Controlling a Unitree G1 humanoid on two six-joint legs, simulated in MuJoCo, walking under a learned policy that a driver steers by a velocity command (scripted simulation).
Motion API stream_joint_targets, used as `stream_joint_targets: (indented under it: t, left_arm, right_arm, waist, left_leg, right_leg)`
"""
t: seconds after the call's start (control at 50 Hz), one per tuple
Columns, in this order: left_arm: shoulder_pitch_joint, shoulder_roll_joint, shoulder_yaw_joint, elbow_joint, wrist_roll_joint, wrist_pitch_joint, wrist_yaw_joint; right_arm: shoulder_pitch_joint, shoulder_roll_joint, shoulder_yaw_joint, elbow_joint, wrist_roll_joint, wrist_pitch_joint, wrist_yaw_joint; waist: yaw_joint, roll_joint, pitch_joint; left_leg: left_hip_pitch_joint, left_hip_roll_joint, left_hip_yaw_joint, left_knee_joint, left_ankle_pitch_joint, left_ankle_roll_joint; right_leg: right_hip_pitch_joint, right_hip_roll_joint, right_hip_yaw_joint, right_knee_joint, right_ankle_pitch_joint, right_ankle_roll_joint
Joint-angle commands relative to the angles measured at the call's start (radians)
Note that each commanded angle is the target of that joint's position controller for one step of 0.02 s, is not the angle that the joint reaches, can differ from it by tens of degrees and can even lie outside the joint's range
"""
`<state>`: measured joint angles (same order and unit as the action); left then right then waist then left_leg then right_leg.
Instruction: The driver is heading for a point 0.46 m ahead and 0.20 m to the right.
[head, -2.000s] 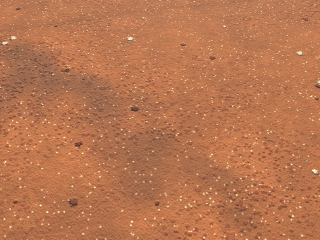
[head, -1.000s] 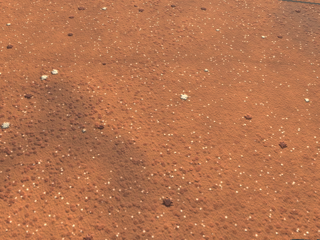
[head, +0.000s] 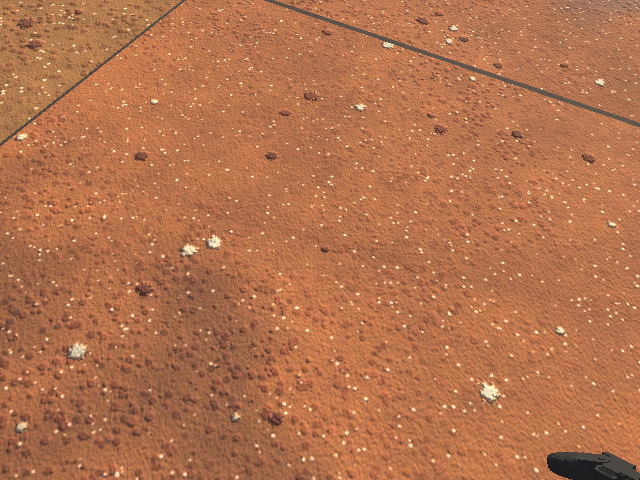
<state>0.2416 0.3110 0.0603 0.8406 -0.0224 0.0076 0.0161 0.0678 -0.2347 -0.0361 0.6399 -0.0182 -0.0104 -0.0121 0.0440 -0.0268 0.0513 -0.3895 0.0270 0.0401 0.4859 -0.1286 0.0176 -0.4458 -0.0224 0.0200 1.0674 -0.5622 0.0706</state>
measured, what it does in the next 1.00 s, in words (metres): steps on the spot, turning right: right foot, then left foot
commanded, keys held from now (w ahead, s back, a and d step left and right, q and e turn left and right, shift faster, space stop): e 0.66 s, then no key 0.08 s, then w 0.26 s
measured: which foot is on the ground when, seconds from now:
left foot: down 0.00-0.24, up 0.26-0.70, down 0.72-1.00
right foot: up 0.00-0.22, down 0.24-0.74, up 0.76-1.00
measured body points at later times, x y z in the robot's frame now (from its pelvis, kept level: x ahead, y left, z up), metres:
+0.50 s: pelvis +0.02 -0.04 +0.01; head +0.05 -0.09 +0.46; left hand +0.22 +0.20 -0.07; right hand +0.09 -0.37 -0.11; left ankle +0.08 +0.11 -0.66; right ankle +0.02 -0.13 -0.73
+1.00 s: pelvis +0.07 -0.04 +0.01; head +0.09 -0.03 +0.46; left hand +0.34 +0.13 -0.09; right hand -0.01 -0.31 -0.10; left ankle +0.10 +0.09 -0.73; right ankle +0.02 -0.17 -0.69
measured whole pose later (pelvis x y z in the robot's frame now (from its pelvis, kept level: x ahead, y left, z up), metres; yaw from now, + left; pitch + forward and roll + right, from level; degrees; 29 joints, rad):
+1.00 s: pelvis +0.07 -0.04 +0.01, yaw -28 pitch +2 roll -1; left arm 0.21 0.31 0.07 0.70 -0.01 -0.01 0.00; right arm 0.29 -0.27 -0.05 0.83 0.01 -0.04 -0.02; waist -0.05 -0.02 -0.01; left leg -0.14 0.01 -0.05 0.34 -0.23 0.01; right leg -0.43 -0.01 0.03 0.77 -0.33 0.05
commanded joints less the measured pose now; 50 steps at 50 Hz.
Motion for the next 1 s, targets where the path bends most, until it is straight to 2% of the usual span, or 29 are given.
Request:
stream_joint_targets:
  t: [0.02,0.06,0.1,0.16,0.2,0.22,0.24,0.26,0.28,0.3,0.32,0.34,0.36,0.4,0.5,0.56,0.64,0.68,0.7,0.72,0.74,0.76,0.78,0.8,0.82,0.84,0.86,0.96,1.0]
  left_arm:
    - [0.096,0.074,0.031,-0.051,0.008,0.045,0.026]
    - [0.074,0.058,0.030,-0.074,0.011,0.051,0.023]
    - [0.022,0.047,0.022,-0.105,0.015,0.050,0.010]
    - [0.000,0.072,0.028,-0.135,0.014,0.051,-0.013]
    - [0.037,0.078,0.036,-0.130,0.015,0.051,-0.026]
    - [0.065,0.088,0.043,-0.119,0.020,0.051,-0.027]
    - [0.080,0.127,0.057,-0.120,0.028,0.049,-0.021]
    - [0.064,0.254,0.081,-0.157,0.026,0.047,0.002]
    - [0.069,0.268,0.076,-0.182,0.063,0.027,-0.009]
    - [0.044,0.243,0.071,-0.183,0.072,0.005,-0.015]
    - [-0.014,0.217,0.066,-0.188,0.049,-0.008,-0.011]
    - [-0.058,0.176,0.054,-0.198,0.027,-0.009,-0.005]
    - [-0.081,0.157,0.046,-0.205,0.018,-0.008,0.004]
    - [-0.066,0.137,0.037,-0.211,0.021,-0.004,0.015]
    - [-0.030,0.164,0.051,-0.220,0.013,0.009,0.031]
    - [-0.041,0.179,0.058,-0.232,0.016,0.018,0.026]
    - [-0.071,0.179,0.061,-0.249,0.011,0.028,0.015]
    - [-0.101,0.171,0.058,-0.258,0.003,0.034,0.015]
    - [-0.117,0.161,0.054,-0.263,-0.004,0.038,0.018]
    - [-0.094,0.136,0.046,-0.261,-0.002,0.039,0.022]
    - [-0.040,0.080,0.030,-0.256,0.019,0.037,0.019]
    - [-0.041,0.100,0.036,-0.283,0.011,0.028,0.019]
    - [-0.032,0.170,0.054,-0.263,0.024,0.018,0.020]
    - [-0.043,0.187,0.063,-0.247,0.016,0.015,0.015]
    - [-0.038,0.155,0.057,-0.231,0.021,0.016,0.013]
    - [-0.048,0.135,0.050,-0.228,0.023,0.014,0.010]
    - [-0.056,0.110,0.041,-0.223,0.019,0.006,0.003]
    - [-0.164,0.042,0.009,-0.248,0.013,-0.046,-0.013]
    - [-0.165,0.045,0.006,-0.247,0.006,-0.059,-0.020]
  right_arm:
    - [-0.014,-0.158,-0.055,-0.026,-0.009,-0.006,-0.008]
    - [-0.036,-0.152,-0.056,-0.013,-0.009,-0.010,-0.015]
    - [-0.036,-0.163,-0.062,0.002,-0.003,-0.010,-0.023]
    - [-0.018,-0.194,-0.073,0.028,0.011,0.001,-0.026]
    - [-0.035,-0.206,-0.076,0.041,0.031,0.010,-0.026]
    - [-0.018,-0.191,-0.074,0.055,0.040,0.014,-0.026]
    - [0.037,-0.155,-0.069,0.081,0.036,0.020,-0.024]
    - [0.067,-0.101,-0.054,0.056,-0.008,0.024,-0.018]
    - [-0.056,-0.141,-0.065,0.017,-0.005,0.021,-0.028]
    - [-0.079,-0.163,-0.074,0.016,0.014,0.022,-0.034]
    - [-0.049,-0.170,-0.081,0.034,0.020,0.026,-0.040]
    - [-0.024,-0.175,-0.087,0.059,0.012,0.030,-0.049]
    - [-0.009,-0.177,-0.090,0.066,0.005,0.030,-0.052]
    - [0.011,-0.162,-0.089,0.073,0.012,0.022,-0.047]
    - [-0.027,-0.128,-0.072,0.064,0.020,0.008,-0.036]
    - [-0.029,-0.137,-0.070,0.065,0.025,0.000,-0.023]
    - [-0.003,-0.155,-0.073,0.069,0.032,-0.017,-0.007]
    - [0.043,-0.160,-0.074,0.081,0.033,-0.026,0.003]
    - [0.080,-0.160,-0.075,0.094,0.030,-0.031,0.009]
    - [0.096,-0.185,-0.081,0.100,0.021,-0.032,0.009]
    - [0.088,-0.244,-0.088,0.085,0.002,-0.026,0.004]
    - [0.087,-0.276,-0.092,0.093,-0.024,-0.020,0.005]
    - [0.074,-0.228,-0.080,0.077,-0.013,-0.025,0.004]
    - [0.066,-0.198,-0.071,0.076,0.002,-0.027,0.000]
    - [0.063,-0.191,-0.067,0.083,0.021,-0.029,-0.004]
    - [0.074,-0.177,-0.060,0.093,0.032,-0.032,-0.007]
    - [0.100,-0.177,-0.056,0.104,0.030,-0.033,-0.011]
    - [0.173,-0.218,-0.062,0.125,0.032,-0.041,-0.014]
    - [0.195,-0.241,-0.067,0.132,0.036,-0.042,-0.005]
  waist:
    - [0.001,0.188,-0.136]
    - [0.002,0.186,-0.132]
    - [-0.016,0.180,-0.143]
    - [-0.024,0.177,-0.162]
    - [0.007,0.162,-0.157]
    - [0.014,0.133,-0.151]
    - [0.004,0.010,-0.107]
    - [-0.048,-0.326,-0.070]
    - [0.029,-0.272,-0.092]
    - [0.020,-0.178,-0.091]
    - [-0.017,-0.129,-0.078]
    - [-0.034,-0.097,-0.086]
    - [-0.045,-0.112,-0.095]
    - [-0.051,-0.103,-0.135]
    - [-0.021,-0.106,-0.141]
    - [-0.014,-0.126,-0.126]
    - [-0.017,-0.138,-0.136]
    - [-0.043,-0.136,-0.154]
    - [-0.066,-0.129,-0.160]
    - [-0.061,-0.092,-0.169]
    - [-0.021,0.109,-0.189]
    - [-0.005,0.313,-0.142]
    - [-0.032,0.229,-0.127]
    - [-0.036,0.182,-0.100]
    - [-0.033,0.180,-0.073]
    - [-0.049,0.194,-0.043]
    - [-0.060,0.188,-0.029]
    - [-0.119,0.191,-0.021]
    - [-0.121,0.199,-0.016]
  left_leg:
    - [0.107,0.251,-0.158,-0.216,0.162,0.214]
    - [0.085,0.247,-0.099,-0.222,0.132,0.211]
    - [0.104,0.262,-0.074,-0.215,0.138,0.212]
    - [0.152,0.302,-0.073,-0.183,0.141,0.204]
    - [0.144,0.294,-0.042,-0.122,0.093,0.159]
    - [0.116,0.262,-0.010,-0.059,0.009,0.112]
    - [0.034,0.195,0.063,0.093,-0.127,0.030]
    - [-0.224,0.031,0.157,0.411,-0.469,-0.092]
    - [-0.298,-0.042,-0.026,0.600,-0.566,-0.091]
    - [-0.310,-0.023,-0.083,0.667,-0.487,-0.069]
    - [-0.319,-0.005,-0.102,0.664,-0.386,-0.054]
    - [-0.316,0.005,-0.111,0.653,-0.323,-0.056]
    - [-0.286,0.001,-0.111,0.660,-0.275,-0.064]
    - [-0.250,-0.021,-0.112,0.658,-0.217,-0.077]
    - [-0.221,-0.039,-0.131,0.401,-0.184,-0.107]
    - [-0.134,-0.053,-0.134,0.293,-0.208,-0.110]
    - [-0.037,-0.073,-0.139,0.170,-0.236,-0.094]
    - [0.036,-0.071,-0.129,0.040,-0.177,-0.076]
    - [0.118,-0.064,-0.111,-0.086,-0.063,-0.060]
    - [0.219,0.003,-0.149,-0.148,0.056,-0.033]
    - [0.319,0.194,-0.337,-0.175,0.203,0.043]
    - [0.307,0.329,-0.547,-0.203,0.223,0.222]
    - [0.282,0.358,-0.572,-0.233,0.007,0.277]
    - [0.278,0.295,-0.509,-0.252,-0.233,0.237]
    - [0.293,0.237,-0.468,-0.271,-0.386,0.192]
    - [0.314,0.225,-0.457,-0.288,-0.415,0.179]
    - [0.315,0.207,-0.423,-0.301,-0.397,0.173]
    - [0.288,0.172,-0.302,-0.321,-0.245,0.171]
    - [0.235,0.179,-0.281,-0.316,-0.225,0.180]
  right_leg:
    - [-0.036,-0.037,-0.007,0.066,0.091,0.031]
    - [0.002,-0.047,-0.019,-0.028,0.147,0.020]
    - [0.038,-0.058,-0.026,-0.142,0.197,0.001]
    - [0.092,-0.052,-0.050,-0.255,0.214,-0.032]
    - [0.177,-0.027,-0.089,-0.405,0.293,-0.071]
    - [0.236,0.000,-0.093,-0.488,0.342,-0.100]
    - [0.285,-0.036,0.010,-0.620,0.467,-0.146]
    - [0.369,-0.297,0.390,-0.709,0.756,-0.280]
    - [0.287,-0.369,0.515,-0.769,0.732,-0.418]
    - [0.271,-0.322,0.453,-0.784,0.618,-0.392]
    - [0.274,-0.268,0.385,-0.773,0.550,-0.331]
    - [0.282,-0.237,0.344,-0.761,0.525,-0.287]
    - [0.267,-0.217,0.316,-0.753,0.570,-0.274]
    - [0.294,-0.188,0.290,-0.740,0.640,-0.274]
    - [0.365,-0.168,0.329,-0.715,0.600,-0.282]
    - [0.308,-0.161,0.379,-0.711,0.558,-0.296]
    - [0.300,-0.150,0.464,-0.679,0.643,-0.298]
    - [0.314,-0.132,0.478,-0.639,0.694,-0.276]
    - [0.292,-0.106,0.461,-0.610,0.672,-0.245]
    - [0.232,-0.066,0.428,-0.569,0.556,-0.198]
    - [0.121,0.041,0.300,-0.387,0.267,-0.139]
    - [-0.070,0.164,0.159,-0.243,-0.078,-0.088]
    - [-0.114,0.099,0.171,-0.065,-0.058,-0.057]
    - [-0.148,0.081,0.165,-0.012,0.025,-0.053]
    - [-0.186,0.072,0.153,-0.006,0.085,-0.038]
    - [-0.229,0.062,0.153,-0.007,0.134,-0.026]
    - [-0.231,0.057,0.128,-0.019,0.171,-0.019]
    - [-0.102,0.007,-0.012,-0.310,0.243,-0.017]
    - [0.001,0.017,-0.039,-0.418,0.229,-0.032]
